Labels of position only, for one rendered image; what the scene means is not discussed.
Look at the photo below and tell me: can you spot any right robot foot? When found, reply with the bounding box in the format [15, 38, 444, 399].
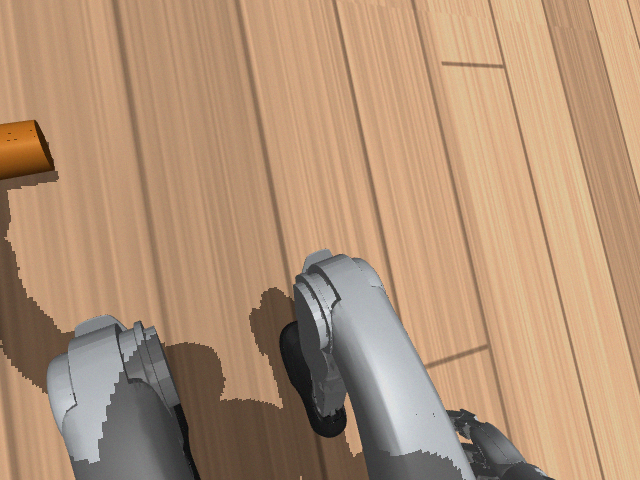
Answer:
[279, 321, 347, 438]

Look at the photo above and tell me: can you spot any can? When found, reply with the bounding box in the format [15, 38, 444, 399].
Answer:
[0, 120, 54, 180]

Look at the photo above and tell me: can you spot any right robot hand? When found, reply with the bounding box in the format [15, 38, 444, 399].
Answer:
[446, 409, 527, 480]

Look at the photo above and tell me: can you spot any left robot foot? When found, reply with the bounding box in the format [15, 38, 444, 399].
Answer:
[173, 404, 201, 480]

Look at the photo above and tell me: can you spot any right robot arm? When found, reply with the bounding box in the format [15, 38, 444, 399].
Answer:
[501, 463, 555, 480]

